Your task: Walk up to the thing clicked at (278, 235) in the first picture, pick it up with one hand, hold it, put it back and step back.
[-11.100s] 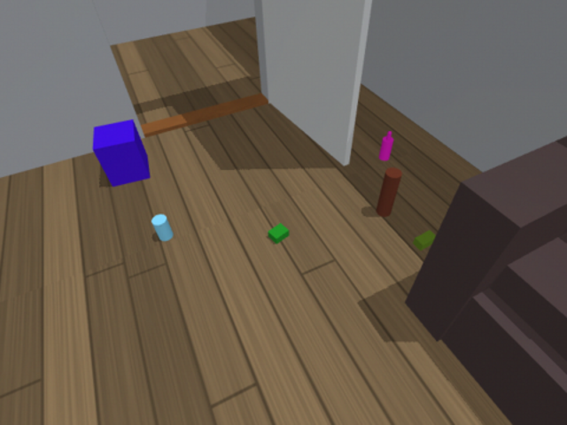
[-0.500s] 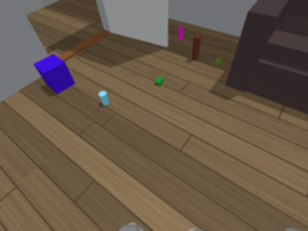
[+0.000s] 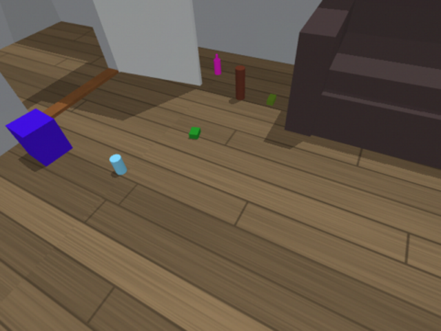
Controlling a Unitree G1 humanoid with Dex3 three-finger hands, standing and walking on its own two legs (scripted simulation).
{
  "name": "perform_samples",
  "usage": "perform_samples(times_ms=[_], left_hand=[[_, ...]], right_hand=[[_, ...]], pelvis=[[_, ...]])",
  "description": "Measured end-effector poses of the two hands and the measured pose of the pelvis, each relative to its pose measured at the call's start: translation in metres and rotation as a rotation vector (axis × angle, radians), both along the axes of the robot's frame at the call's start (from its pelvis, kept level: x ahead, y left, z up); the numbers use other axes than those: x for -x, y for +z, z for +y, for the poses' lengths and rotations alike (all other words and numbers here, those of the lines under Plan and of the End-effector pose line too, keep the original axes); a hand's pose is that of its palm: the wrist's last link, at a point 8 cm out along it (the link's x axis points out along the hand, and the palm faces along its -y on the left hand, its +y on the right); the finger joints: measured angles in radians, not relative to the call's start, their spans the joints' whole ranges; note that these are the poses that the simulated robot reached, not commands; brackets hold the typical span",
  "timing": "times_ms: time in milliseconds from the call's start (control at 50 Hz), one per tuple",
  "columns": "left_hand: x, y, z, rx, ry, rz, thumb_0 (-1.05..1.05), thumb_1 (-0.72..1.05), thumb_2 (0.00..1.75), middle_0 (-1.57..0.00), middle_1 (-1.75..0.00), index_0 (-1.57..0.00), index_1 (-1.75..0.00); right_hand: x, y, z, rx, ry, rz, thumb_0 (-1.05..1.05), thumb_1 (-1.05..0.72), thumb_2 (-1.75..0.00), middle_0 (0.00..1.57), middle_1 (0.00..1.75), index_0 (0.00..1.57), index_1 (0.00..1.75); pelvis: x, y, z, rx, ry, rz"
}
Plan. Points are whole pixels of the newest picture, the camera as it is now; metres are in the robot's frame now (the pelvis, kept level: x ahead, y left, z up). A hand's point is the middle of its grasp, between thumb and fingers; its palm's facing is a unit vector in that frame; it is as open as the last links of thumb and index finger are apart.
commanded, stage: walk up
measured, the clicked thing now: (194, 133) +1.45 +0.23 -0.73
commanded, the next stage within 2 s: stand in 0.54 s
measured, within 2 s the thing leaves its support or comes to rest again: neither
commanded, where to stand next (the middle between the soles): +0.09 +0.03 m, yaw +0 degrees
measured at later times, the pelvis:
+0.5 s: pelvis +0.02 +0.01 +0.02, yaw -3 degrees
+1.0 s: pelvis +0.01 +0.02 +0.03, yaw -1 degrees
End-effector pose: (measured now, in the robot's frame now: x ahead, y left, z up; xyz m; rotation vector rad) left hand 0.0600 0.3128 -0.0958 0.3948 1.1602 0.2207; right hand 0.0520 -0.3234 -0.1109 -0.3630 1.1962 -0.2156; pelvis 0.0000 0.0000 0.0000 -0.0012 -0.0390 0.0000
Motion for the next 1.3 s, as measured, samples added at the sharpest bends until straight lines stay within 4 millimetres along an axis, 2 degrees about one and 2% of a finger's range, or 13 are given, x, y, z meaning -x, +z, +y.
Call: perform_samples(times_ms=[160, 300, 420, 540, 760, 1140, 1300], left_hand=[[-0.028, 0.0, -0.015, 0.045, -0.017, -0.02, 0.01, 0.9, 0.9, -0.21, -0.3, -0.2, -0.3], [-0.055, 0.006, -0.019, 0.061, -0.041, -0.033, 0.01, 0.9, 0.9, -0.21, -0.3, -0.2, -0.3], [-0.07, 0.01, -0.016, 0.062, -0.057, -0.033, 0.0, 0.9, 0.9, -0.21, -0.3, -0.2, -0.3], [-0.076, 0.011, -0.013, 0.064, -0.062, -0.01, 0.0, 0.9, 0.9, -0.21, -0.3, -0.2, -0.3], [-0.064, 0.012, -0.01, 0.078, -0.03, 0.019, 0.0, 0.9, 0.9, -0.21, -0.3, -0.2, -0.3], [-0.01, 0.009, -0.001, 0.079, 0.044, 0.095, 0.0, 0.9, 0.9, -0.21, -0.3, -0.2, -0.3], [-0.005, 0.009, -0.001, 0.077, 0.051, 0.109, 0.0, 0.9, 0.9, -0.21, -0.3, -0.2, -0.3]], right_hand=[[-0.017, 0.003, 0.016, -0.051, -0.006, -0.021, 0.0, -0.9, -0.9, 0.21, 0.3, 0.2, 0.3], [-0.031, 0.008, 0.026, -0.068, -0.03, -0.041, 0.0, -0.9, -0.9, 0.21, 0.3, 0.2, 0.3], [-0.033, 0.013, 0.029, -0.066, -0.057, -0.032, 0.0, -0.9, -0.9, 0.21, 0.3, 0.2, 0.3], [-0.029, 0.017, 0.03, -0.06, -0.081, -0.014, 0.0, -0.9, -0.9, 0.21, 0.3, 0.2, 0.3], [-0.028, 0.024, 0.034, -0.05, -0.079, 0.017, 0.0, -0.9, -0.9, 0.21, 0.3, 0.2, 0.3], [-0.034, 0.023, 0.043, -0.065, -0.029, 0.02, 0.0, -0.9, -0.9, 0.21, 0.3, 0.2, 0.3], [-0.035, 0.021, 0.045, -0.069, -0.026, 0.035, 0.0, -0.9, -0.9, 0.21, 0.3, 0.2, 0.3]], pelvis=[[-0.009, 0.009, -0.001, -0.007, -0.017, 0.002], [-0.012, 0.017, 0.005, -0.012, -0.037, 0.002], [-0.014, 0.022, 0.01, -0.01, -0.05, 0.003], [-0.017, 0.026, 0.013, -0.012, -0.063, 0.005], [-0.016, 0.033, 0.016, -0.005, -0.03, -0.002], [-0.01, 0.034, 0.017, -0.003, -0.004, 0.006], [-0.013, 0.034, 0.017, -0.002, 0.001, 0.008]])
